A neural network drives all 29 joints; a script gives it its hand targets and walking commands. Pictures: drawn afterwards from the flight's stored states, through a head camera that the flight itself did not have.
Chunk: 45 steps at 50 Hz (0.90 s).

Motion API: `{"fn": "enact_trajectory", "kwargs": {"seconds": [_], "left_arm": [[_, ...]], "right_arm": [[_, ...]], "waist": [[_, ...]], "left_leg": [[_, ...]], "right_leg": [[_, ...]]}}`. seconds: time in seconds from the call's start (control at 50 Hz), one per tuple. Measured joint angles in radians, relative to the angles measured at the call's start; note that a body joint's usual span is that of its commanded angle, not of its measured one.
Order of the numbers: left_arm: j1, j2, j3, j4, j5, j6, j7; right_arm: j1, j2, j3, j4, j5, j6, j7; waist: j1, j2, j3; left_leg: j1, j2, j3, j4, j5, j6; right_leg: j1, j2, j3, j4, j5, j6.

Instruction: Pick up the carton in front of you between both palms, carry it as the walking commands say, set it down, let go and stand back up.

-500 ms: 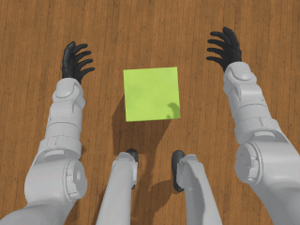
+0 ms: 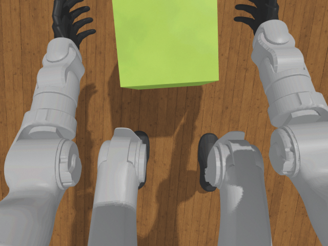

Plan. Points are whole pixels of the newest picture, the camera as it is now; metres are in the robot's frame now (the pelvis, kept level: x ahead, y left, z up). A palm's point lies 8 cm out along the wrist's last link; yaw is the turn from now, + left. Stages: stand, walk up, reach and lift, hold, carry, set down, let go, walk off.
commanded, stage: reach and lift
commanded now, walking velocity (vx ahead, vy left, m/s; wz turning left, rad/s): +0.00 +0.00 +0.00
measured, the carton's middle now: (166, 48) +0.52 +0.03 -0.30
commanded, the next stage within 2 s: none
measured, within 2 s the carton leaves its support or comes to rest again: leaves its support in 1.06 s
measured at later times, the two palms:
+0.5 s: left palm (86, 42) +0.52 +0.22 -0.24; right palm (246, 29) +0.55 -0.16 -0.24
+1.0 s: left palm (102, 40) +0.52 +0.18 -0.24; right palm (231, 28) +0.55 -0.12 -0.23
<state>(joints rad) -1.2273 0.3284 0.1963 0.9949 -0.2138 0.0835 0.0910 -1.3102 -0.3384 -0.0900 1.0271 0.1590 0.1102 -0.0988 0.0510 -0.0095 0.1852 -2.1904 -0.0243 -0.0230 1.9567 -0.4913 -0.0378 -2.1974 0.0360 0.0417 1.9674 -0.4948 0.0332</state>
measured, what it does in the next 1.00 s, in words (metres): lowers itself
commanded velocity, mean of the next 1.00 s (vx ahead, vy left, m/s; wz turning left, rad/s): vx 0.00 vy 0.00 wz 0.00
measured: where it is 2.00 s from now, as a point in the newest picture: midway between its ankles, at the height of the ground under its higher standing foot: (173, 170)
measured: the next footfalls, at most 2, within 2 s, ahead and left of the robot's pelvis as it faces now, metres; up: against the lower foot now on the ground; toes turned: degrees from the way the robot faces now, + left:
none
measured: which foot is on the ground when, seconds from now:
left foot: down 0.00-1.00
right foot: down 0.00-1.00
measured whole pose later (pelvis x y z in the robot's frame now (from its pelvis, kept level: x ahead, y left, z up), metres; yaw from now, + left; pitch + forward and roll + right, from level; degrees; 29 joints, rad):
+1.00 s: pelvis +0.01 +0.00 -0.06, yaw +0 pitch +38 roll +1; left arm -1.41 0.26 0.15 1.18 -0.21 0.04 0.16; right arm -1.48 -0.28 -0.08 1.22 0.15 0.03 -0.15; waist 0.05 -0.01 0.32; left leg -2.29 -0.03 -0.01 2.17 -0.54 -0.03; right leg -2.30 0.05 0.05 2.18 -0.54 0.05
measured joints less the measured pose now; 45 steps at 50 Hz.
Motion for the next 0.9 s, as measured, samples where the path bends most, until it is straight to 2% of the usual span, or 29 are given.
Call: {"fn": "enact_trajectory", "kwargs": {"seconds": [0.08,0.18,0.4,0.52,0.7,0.82,0.9], "left_arm": [[-0.047,0.017,-0.005,0.070,0.005,-0.029,0.000],[-0.067,0.011,-0.017,0.123,0.014,-0.072,0.002],[-0.080,0.013,-0.102,0.101,-0.044,-0.098,0.028],[-0.095,0.015,-0.101,0.116,-0.074,-0.093,0.034],[-0.074,-0.023,-0.098,0.141,-0.043,-0.102,0.021],[-0.103,-0.042,-0.144,0.125,-0.043,-0.105,0.021],[-0.150,-0.059,-0.125,0.159,-0.040,-0.087,0.057]], "right_arm": [[-0.033,0.013,0.023,0.054,0.008,-0.024,-0.014],[-0.054,0.001,0.027,0.116,0.028,-0.062,-0.016],[-0.053,-0.038,0.083,0.079,0.079,-0.099,-0.014],[-0.060,-0.039,0.094,0.074,0.082,-0.092,-0.015],[-0.063,0.044,0.068,0.141,0.050,-0.103,-0.017],[-0.092,0.051,0.067,0.135,0.054,-0.117,-0.029],[-0.128,0.050,0.068,0.155,0.059,-0.111,-0.049]], "waist": [[-0.012,-0.017,0.032],[-0.010,-0.019,0.059],[-0.005,0.017,0.159],[-0.001,0.005,0.156],[0.000,-0.026,0.108],[-0.002,0.001,0.128],[0.002,0.024,0.139]], "left_leg": [[-0.032,-0.003,-0.016,0.062,-0.017,-0.009],[-0.072,-0.005,-0.021,0.123,-0.038,-0.008],[-0.095,-0.004,0.011,0.231,-0.065,0.015],[-0.079,-0.008,0.010,0.236,-0.070,0.009],[-0.084,-0.013,-0.008,0.216,-0.070,-0.005],[-0.094,-0.011,-0.006,0.206,-0.055,0.004],[-0.096,-0.011,0.000,0.199,-0.046,0.010]], "right_leg": [[-0.028,0.000,-0.016,0.057,-0.016,-0.007],[-0.063,0.001,-0.021,0.111,-0.036,-0.003],[-0.084,0.008,0.012,0.222,-0.068,0.026],[-0.070,0.004,0.011,0.233,-0.076,0.021],[-0.074,-0.003,-0.007,0.212,-0.077,0.006],[-0.078,-0.001,-0.005,0.194,-0.060,0.013],[-0.080,0.000,0.001,0.188,-0.052,0.018]]}}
